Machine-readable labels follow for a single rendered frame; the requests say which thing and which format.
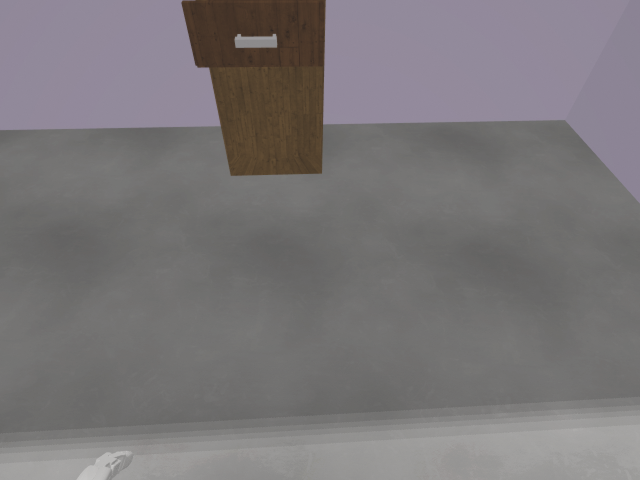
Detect handle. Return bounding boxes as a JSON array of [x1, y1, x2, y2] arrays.
[[234, 34, 277, 48]]

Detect cabinet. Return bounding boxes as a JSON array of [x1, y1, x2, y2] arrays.
[[196, 0, 326, 176]]

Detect drawer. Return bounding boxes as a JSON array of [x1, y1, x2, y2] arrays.
[[182, 0, 325, 68]]

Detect left robot hand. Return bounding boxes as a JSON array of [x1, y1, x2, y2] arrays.
[[77, 451, 133, 480]]

